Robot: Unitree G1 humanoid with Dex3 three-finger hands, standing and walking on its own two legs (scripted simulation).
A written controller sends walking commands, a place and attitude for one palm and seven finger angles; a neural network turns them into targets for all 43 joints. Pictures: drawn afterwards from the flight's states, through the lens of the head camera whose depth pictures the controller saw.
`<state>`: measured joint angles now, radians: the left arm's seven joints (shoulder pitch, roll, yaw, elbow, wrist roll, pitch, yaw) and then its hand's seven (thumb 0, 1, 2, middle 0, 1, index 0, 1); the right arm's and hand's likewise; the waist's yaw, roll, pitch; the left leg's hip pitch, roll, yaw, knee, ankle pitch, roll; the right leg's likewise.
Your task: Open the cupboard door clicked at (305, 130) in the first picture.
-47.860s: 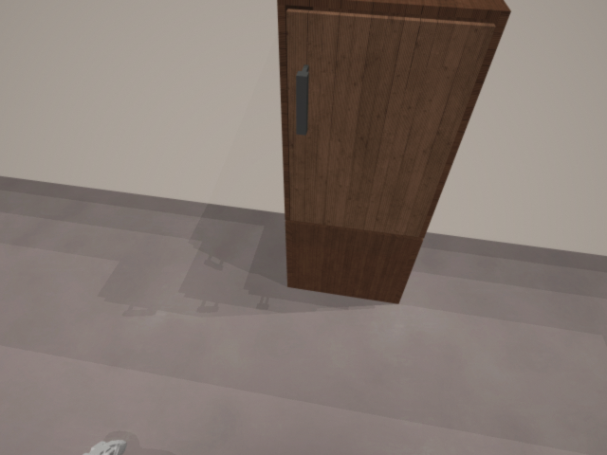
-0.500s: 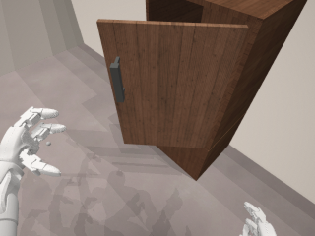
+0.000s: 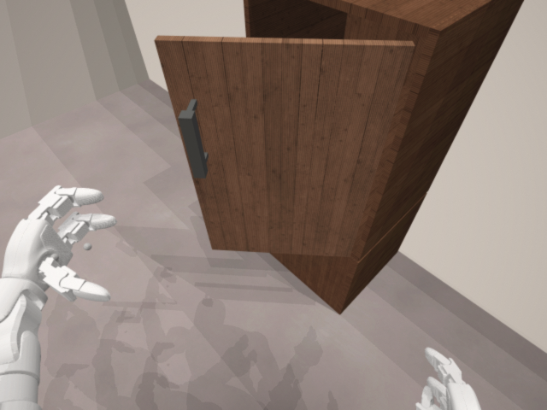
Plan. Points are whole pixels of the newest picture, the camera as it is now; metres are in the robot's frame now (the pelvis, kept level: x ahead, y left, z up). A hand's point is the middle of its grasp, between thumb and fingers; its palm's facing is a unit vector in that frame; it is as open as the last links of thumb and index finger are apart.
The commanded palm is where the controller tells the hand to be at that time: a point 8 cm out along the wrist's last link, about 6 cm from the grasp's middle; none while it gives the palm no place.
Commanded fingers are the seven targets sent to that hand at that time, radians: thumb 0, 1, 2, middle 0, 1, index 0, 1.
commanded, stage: move the hooked fingers beside the handle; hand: left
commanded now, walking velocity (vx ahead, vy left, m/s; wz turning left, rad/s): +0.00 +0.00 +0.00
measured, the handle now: (197, 139) +0.55 +0.18 +0.09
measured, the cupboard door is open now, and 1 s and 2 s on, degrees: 42 42 42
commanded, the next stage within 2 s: none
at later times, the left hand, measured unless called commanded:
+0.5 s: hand (112, 207) +0.37 +0.27 +0.10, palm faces +0.01 -1.00 -0.02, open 14.0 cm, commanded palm +0.35 +0.32 +0.10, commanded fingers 0.00 -0.50 0.30 -0.30 -1.20 -0.30 -1.20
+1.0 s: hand (135, 176) +0.44 +0.26 +0.10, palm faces +0.01 -1.00 -0.01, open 14.0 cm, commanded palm +0.42 +0.31 +0.10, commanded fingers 0.00 -0.50 0.30 -0.30 -1.20 -0.30 -1.20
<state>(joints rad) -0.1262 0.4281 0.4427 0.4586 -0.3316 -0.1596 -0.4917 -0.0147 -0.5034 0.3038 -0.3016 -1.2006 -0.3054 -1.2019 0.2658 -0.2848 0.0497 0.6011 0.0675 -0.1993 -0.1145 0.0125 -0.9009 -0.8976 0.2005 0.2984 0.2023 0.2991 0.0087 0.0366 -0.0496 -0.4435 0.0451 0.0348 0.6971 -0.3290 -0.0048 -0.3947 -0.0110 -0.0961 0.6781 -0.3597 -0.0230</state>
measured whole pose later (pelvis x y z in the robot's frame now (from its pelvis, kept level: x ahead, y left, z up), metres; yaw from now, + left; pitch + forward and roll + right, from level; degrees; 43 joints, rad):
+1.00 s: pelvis +0.00 +0.03 -0.01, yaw -1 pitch +10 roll -2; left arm -0.66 0.49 0.40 0.96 -0.19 -0.28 -0.37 -0.01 -0.50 0.30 -0.30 -1.20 -0.30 -1.20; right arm 0.35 -0.28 0.04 0.64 0.04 -0.05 -0.07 0.01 -0.90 -0.90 0.20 0.30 0.20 0.30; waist -0.08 0.01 -0.06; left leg -0.60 0.04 0.06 0.77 -0.35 0.03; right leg -0.54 -0.02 -0.07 0.72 -0.36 0.01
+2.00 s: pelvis +0.01 +0.03 -0.02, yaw -3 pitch +15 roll -3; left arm -0.81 0.56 0.44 1.13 -0.15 -0.31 -0.36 -0.01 -0.50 0.30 -0.30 -1.20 -0.30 -1.20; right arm 0.39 -0.27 0.04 0.62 0.03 0.07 -0.04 0.01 -0.90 -0.90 0.20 0.30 0.20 0.30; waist -0.13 0.02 -0.10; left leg -0.70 0.06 0.06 0.84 -0.39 0.03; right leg -0.64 0.00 -0.06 0.76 -0.37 0.01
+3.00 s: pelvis +0.01 +0.02 -0.02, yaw -3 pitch +16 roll -2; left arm -0.87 0.49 0.39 1.14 -0.11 -0.32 -0.25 -0.01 -0.50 0.30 -0.30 -1.20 -0.30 -1.20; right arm 0.40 -0.27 0.03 0.62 0.02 0.05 -0.02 0.00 -0.90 -0.90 0.20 0.30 0.20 0.30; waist -0.15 0.02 -0.10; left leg -0.74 0.07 0.06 0.86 -0.40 0.02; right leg -0.69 0.00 -0.06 0.80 -0.39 0.00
